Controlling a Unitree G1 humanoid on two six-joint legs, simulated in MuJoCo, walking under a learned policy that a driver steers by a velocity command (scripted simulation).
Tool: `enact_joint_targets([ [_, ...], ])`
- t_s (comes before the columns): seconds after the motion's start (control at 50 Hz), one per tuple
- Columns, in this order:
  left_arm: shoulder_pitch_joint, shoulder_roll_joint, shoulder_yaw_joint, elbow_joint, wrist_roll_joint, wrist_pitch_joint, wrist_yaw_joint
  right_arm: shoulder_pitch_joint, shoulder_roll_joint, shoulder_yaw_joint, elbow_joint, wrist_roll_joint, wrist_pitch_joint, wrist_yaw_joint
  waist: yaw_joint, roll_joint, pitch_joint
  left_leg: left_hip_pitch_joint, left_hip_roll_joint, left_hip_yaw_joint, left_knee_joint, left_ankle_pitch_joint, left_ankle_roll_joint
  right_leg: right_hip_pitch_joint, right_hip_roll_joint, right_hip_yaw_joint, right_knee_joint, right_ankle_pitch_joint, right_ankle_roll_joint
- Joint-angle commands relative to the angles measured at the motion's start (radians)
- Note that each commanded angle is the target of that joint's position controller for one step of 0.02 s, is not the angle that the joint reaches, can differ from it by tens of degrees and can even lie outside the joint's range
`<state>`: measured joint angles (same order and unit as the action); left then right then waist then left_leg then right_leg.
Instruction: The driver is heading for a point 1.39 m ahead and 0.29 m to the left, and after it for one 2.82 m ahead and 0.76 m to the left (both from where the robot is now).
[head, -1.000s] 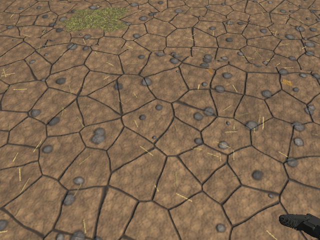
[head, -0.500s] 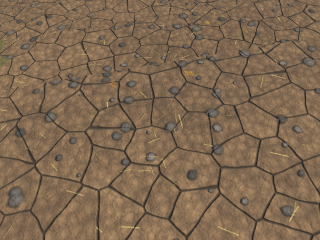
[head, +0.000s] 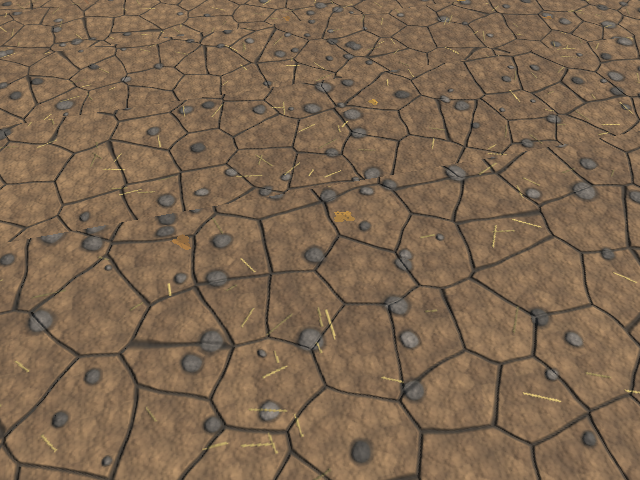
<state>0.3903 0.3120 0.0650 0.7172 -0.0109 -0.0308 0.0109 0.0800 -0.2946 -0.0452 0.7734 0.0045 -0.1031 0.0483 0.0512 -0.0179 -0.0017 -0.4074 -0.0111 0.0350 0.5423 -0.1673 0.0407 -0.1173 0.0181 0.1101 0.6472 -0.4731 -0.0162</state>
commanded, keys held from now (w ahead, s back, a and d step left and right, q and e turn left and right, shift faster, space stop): w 1.00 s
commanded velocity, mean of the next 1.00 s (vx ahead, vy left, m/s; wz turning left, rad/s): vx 0.49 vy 0.00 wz -0.02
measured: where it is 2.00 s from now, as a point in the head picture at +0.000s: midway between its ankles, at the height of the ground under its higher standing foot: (336, 256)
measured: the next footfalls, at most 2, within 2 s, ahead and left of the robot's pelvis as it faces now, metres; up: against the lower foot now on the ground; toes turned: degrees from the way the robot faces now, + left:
right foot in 0.48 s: +0.44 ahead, -0.12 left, +0.00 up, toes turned -1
left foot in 1.02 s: +0.73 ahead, +0.12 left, +0.00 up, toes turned +2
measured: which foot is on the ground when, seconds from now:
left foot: down 0.00-0.48, up 0.50-1.00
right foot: up 0.00-0.46, down 0.48-1.00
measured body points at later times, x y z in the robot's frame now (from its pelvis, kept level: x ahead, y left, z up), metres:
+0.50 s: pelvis +0.27 -0.02 -0.01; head +0.31 -0.02 +0.44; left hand +0.52 +0.20 -0.07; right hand +0.23 -0.30 -0.14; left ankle +0.07 +0.10 -0.72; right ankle +0.40 -0.12 -0.73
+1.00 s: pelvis +0.55 +0.01 +0.00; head +0.58 +0.01 +0.45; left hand +0.54 +0.29 -0.13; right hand +0.77 -0.22 -0.08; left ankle +0.69 +0.12 -0.72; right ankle +0.40 -0.12 -0.73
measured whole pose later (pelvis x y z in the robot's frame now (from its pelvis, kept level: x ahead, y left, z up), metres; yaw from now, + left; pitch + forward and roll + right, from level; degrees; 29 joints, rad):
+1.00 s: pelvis +0.55 +0.01 +0.00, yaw +1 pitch +2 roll -2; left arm 0.39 0.30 0.06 0.87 -0.02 -0.05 0.00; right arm 0.03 -0.26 -0.02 0.74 0.01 -0.08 0.05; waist 0.08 0.03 0.02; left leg -0.52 0.05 0.00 0.50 -0.02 0.04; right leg 0.06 0.03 -0.03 0.28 -0.37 -0.01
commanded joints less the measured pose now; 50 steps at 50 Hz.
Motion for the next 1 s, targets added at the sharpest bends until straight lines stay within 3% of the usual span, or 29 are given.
enact_joint_targets([
  [0.02, -0.022, 0.118, 0.017, -0.108, -0.022, -0.041, 0.006, 0.302, -0.195, -0.056, 0.028, 0.012, -0.006, -0.003, -0.146, 0.211, -0.145, 0.642, 0.375, -0.711, -0.296, -0.418, 0.229, -0.653, 0.006, 0.056, 0.573, -0.075, -0.006],
  [0.04, -0.075, 0.133, 0.020, -0.113, -0.026, -0.044, 0.002, 0.242, -0.158, -0.044, 0.013, 0.009, -0.001, -0.008, -0.130, 0.159, -0.058, 0.551, 0.347, -0.592, -0.300, -0.379, 0.197, -0.684, -0.045, 0.025, 0.582, 0.011, -0.018],
  [0.06, -0.105, 0.122, 0.018, -0.112, -0.014, -0.047, 0.001, 0.197, -0.131, -0.035, 0.001, 0.001, 0.005, -0.011, -0.112, 0.111, -0.016, 0.467, 0.307, -0.503, -0.316, -0.293, 0.181, -0.667, -0.081, -0.002, 0.546, 0.093, -0.019],
  [0.1, -0.114, 0.094, 0.018, -0.108, -0.002, -0.045, -0.005, 0.157, -0.101, -0.022, -0.008, -0.014, 0.005, -0.016, -0.077, 0.118, 0.014, 0.351, 0.247, -0.386, -0.359, -0.132, 0.168, -0.594, -0.126, -0.014, 0.474, 0.196, -0.011],
  [0.18, -0.148, 0.052, 0.008, -0.116, 0.006, -0.036, -0.004, 0.182, -0.126, -0.027, 0.010, -0.001, -0.003, -0.027, -0.068, 0.096, 0.030, 0.309, 0.222, -0.255, -0.406, 0.121, 0.190, -0.607, -0.140, -0.050, 0.354, 0.298, 0.028],
  [0.28, -0.308, 0.006, -0.013, -0.152, 0.002, -0.055, -0.019, 0.250, -0.148, -0.027, 0.039, 0.010, 0.010, -0.040, -0.121, 0.084, 0.054, 0.311, 0.175, -0.124, -0.412, 0.250, 0.152, -0.544, -0.110, -0.098, 0.035, 0.535, 0.037],
  [0.34, -0.398, 0.002, -0.016, -0.175, -0.007, -0.064, -0.039, 0.314, -0.157, -0.027, 0.067, 0.015, 0.023, -0.043, -0.152, 0.076, 0.081, 0.364, 0.206, -0.126, -0.401, 0.238, 0.152, -0.525, -0.086, -0.110, -0.071, 0.579, 0.025],
  [0.4, -0.436, 0.018, -0.011, -0.194, -0.009, -0.070, -0.057, 0.338, -0.168, -0.033, 0.087, 0.019, 0.042, -0.049, -0.137, 0.084, 0.087, 0.470, 0.255, -0.136, -0.346, 0.325, 0.137, -0.531, -0.070, -0.102, -0.132, 0.505, -0.011],
  [0.44, -0.375, 0.052, 0.003, -0.180, -0.005, -0.070, -0.059, 0.324, -0.189, -0.041, 0.086, 0.018, 0.050, -0.054, -0.086, 0.107, 0.038, 0.514, 0.260, -0.127, -0.252, 0.556, 0.118, -0.423, -0.035, -0.122, -0.147, 0.424, -0.044],
  [0.46, -0.273, 0.083, 0.020, -0.153, -0.002, -0.068, -0.054, 0.305, -0.196, -0.043, 0.083, 0.017, 0.056, -0.056, -0.023, 0.113, -0.031, 0.506, 0.239, -0.102, -0.129, 0.719, 0.103, -0.277, -0.006, -0.149, -0.165, 0.419, -0.071],
  [0.48, -0.118, 0.126, 0.041, -0.108, 0.000, -0.064, -0.044, 0.295, -0.180, -0.035, 0.073, 0.011, 0.060, -0.059, 0.053, 0.097, -0.138, 0.420, 0.192, -0.068, 0.063, 0.732, 0.073, -0.034, -0.017, -0.144, -0.166, 0.455, -0.106],
  [0.5, 0.061, 0.199, 0.058, -0.076, 0.012, -0.055, -0.029, 0.310, -0.118, -0.011, 0.044, -0.020, 0.056, -0.062, 0.101, -0.042, -0.302, 0.187, 0.124, -0.034, 0.392, 0.372, 0.042, 0.294, -0.225, 0.092, -0.110, 0.488, -0.169],
  [0.52, 0.057, 0.235, 0.060, -0.061, 0.012, -0.058, -0.039, 0.451, -0.006, 0.021, 0.039, -0.006, 0.035, -0.049, 0.006, -0.300, -0.419, -0.178, -0.058, -0.096, 0.690, -0.394, -0.004, 0.556, -0.420, 0.581, -0.243, 0.245, -0.327],
  [0.54, 0.042, 0.128, 0.036, -0.069, 0.002, -0.056, -0.038, 0.358, -0.128, -0.005, 0.045, 0.018, 0.016, -0.040, 0.056, -0.171, -0.341, -0.287, -0.002, -0.182, 0.770, -0.401, 0.005, 0.501, -0.385, 0.588, -0.315, 0.121, -0.286],
  [0.56, -0.031, 0.104, 0.024, -0.070, 0.001, -0.056, -0.034, 0.253, -0.161, -0.016, 0.009, 0.038, 0.004, -0.034, 0.047, -0.118, -0.183, -0.332, 0.044, -0.148, 0.759, -0.309, 0.012, 0.361, -0.351, 0.430, -0.342, 0.171, -0.250],
  [0.58, -0.089, 0.098, 0.020, -0.071, 0.006, -0.057, -0.034, 0.202, -0.143, -0.012, -0.001, 0.032, -0.001, -0.037, 0.016, -0.026, -0.103, -0.304, 0.089, -0.121, 0.713, -0.222, 0.006, 0.218, -0.311, 0.330, -0.369, 0.290, -0.234],
  [0.6, -0.130, 0.079, 0.015, -0.070, 0.013, -0.059, -0.038, 0.186, -0.134, -0.016, -0.003, 0.015, 0.001, -0.039, -0.014, -0.007, -0.049, -0.273, 0.115, -0.114, 0.658, -0.170, -0.005, 0.113, -0.276, 0.254, -0.399, 0.387, -0.230],
  [0.62, -0.151, 0.066, 0.011, -0.069, 0.022, -0.064, -0.038, 0.213, -0.121, -0.017, 0.002, 0.013, 0.010, -0.037, -0.047, -0.036, -0.046, -0.214, 0.138, -0.122, 0.633, -0.134, -0.013, 0.049, -0.255, 0.210, -0.429, 0.432, -0.228],
  [0.68, -0.159, 0.072, 0.014, -0.040, 0.008, -0.083, -0.040, 0.231, -0.076, -0.009, 0.009, 0.007, 0.039, -0.043, -0.079, -0.046, -0.017, -0.182, 0.155, -0.105, 0.548, -0.097, -0.046, -0.051, -0.236, 0.117, -0.499, 0.486, -0.246],
  [0.74, -0.130, 0.101, 0.022, -0.007, 0.010, -0.081, -0.028, 0.121, -0.065, -0.004, -0.027, -0.004, 0.043, -0.045, -0.056, -0.030, 0.034, -0.248, 0.163, -0.097, 0.382, 0.054, -0.072, -0.061, -0.217, 0.048, -0.535, 0.496, -0.241],
  [0.82, -0.077, 0.128, 0.026, 0.032, 0.001, -0.070, -0.018, -0.019, -0.041, 0.006, -0.059, -0.001, 0.027, -0.031, -0.003, -0.024, 0.057, -0.195, 0.121, -0.059, 0.124, 0.261, -0.069, -0.045, -0.183, -0.036, -0.535, 0.490, -0.199],
  [0.9, -0.008, 0.142, 0.030, 0.084, -0.009, -0.051, -0.015, -0.116, -0.054, 0.005, -0.098, 0.010, 0.018, -0.013, 0.027, -0.030, 0.073, -0.214, 0.096, -0.062, 0.015, 0.244, -0.043, 0.082, -0.238, -0.022, -0.485, 0.492, -0.187],
  [0.96, -0.008, 0.157, 0.037, 0.108, -0.013, -0.032, -0.007, -0.104, -0.077, -0.004, -0.107, 0.009, 0.012, -0.001, -0.001, -0.049, 0.056, -0.178, 0.078, -0.055, -0.030, 0.130, -0.002, 0.175, -0.277, -0.006, -0.409, 0.598, -0.161],
  [0.98, -0.022, 0.164, 0.039, 0.109, -0.012, -0.027, -0.004, -0.055, -0.093, -0.012, -0.096, 0.008, 0.010, -0.001, -0.033, -0.061, 0.026, -0.101, 0.055, -0.033, -0.043, 0.097, 0.015, 0.185, -0.270, -0.015, -0.351, 0.721, -0.147],
  [1.0, -0.041, 0.157, 0.035, 0.109, -0.011, -0.018, -0.001, 0.060, -0.121, -0.030, -0.063, 0.007, 0.008, -0.005, -0.098, -0.055, -0.043, 0.060, 0.023, 0.000, -0.070, 0.105, 0.041, 0.165, -0.231, -0.050, -0.213, 0.860, -0.125],
])
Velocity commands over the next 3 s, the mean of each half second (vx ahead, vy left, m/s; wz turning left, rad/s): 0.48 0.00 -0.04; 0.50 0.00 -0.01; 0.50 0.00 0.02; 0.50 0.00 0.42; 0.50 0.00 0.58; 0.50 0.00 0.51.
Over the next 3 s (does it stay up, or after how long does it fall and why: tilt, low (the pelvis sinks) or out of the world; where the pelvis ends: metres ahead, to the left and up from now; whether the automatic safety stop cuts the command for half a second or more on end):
stays up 1.62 0.21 -0.16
